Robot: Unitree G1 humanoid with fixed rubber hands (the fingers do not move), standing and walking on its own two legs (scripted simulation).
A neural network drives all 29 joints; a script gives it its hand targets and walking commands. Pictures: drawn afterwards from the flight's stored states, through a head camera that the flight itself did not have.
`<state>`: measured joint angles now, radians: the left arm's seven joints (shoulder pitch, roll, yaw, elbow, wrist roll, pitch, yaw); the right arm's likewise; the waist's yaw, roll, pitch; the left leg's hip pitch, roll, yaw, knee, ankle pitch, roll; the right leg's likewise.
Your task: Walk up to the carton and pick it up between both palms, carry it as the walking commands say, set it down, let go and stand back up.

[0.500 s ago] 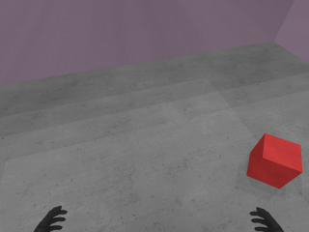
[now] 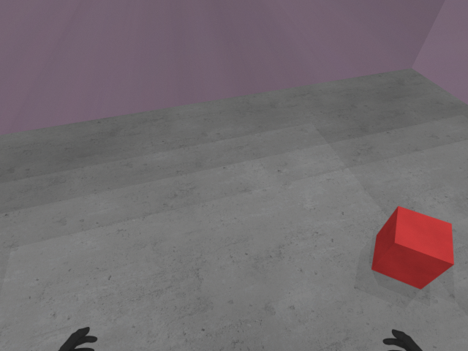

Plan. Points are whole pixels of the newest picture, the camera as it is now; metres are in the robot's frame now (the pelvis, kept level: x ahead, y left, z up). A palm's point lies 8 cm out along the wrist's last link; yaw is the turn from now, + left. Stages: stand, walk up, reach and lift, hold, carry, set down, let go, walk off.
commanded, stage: stand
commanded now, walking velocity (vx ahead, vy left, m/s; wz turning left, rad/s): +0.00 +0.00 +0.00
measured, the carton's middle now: (409, 247) +0.66 -0.76 -0.65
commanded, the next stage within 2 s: walk up in 0.28 s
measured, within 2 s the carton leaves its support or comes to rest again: neither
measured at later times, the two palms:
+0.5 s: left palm out of the picture +0.11 +0.31 -0.10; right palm out of the picture +0.10 -0.32 -0.09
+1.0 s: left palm (164, 273) +0.29 +0.16 -0.08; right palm out of the picture +0.04 -0.46 -0.09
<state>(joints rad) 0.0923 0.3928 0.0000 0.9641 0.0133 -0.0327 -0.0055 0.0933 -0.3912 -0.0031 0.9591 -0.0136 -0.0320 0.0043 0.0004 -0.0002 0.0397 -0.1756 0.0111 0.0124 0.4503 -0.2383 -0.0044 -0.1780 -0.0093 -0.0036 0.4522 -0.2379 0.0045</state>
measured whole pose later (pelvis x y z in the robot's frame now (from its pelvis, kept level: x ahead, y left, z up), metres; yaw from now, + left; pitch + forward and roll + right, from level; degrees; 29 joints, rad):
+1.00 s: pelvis +0.09 -0.12 -0.01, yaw -25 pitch -1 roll -1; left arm 0.33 0.45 0.10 0.68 0.03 -0.01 -0.10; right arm 0.29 -0.48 -0.07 0.77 -0.01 -0.08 0.02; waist 0.05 0.03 0.03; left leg -0.43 0.07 0.07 0.83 -0.45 0.02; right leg -0.32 0.04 0.01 0.61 -0.29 -0.04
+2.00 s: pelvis +0.31 -0.36 -0.04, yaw -47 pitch -1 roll +0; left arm 0.31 0.47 0.07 0.72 0.02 -0.08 -0.01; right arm 0.34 -0.49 -0.07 0.69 -0.01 -0.04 0.01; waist -0.02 0.00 0.06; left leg -0.40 0.10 0.04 0.87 -0.49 0.01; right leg -0.43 0.01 -0.03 0.77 -0.30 -0.03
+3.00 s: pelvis +0.26 -0.48 -0.03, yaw -38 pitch -3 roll +0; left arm 0.20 0.46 0.12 0.72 0.05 0.05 -0.09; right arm 0.35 -0.54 -0.07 0.88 -0.02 -0.08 -0.09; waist 0.01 -0.03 0.10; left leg -0.51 0.05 -0.02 1.06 -0.51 0.03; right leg -0.36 -0.03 -0.08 0.75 -0.35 -0.04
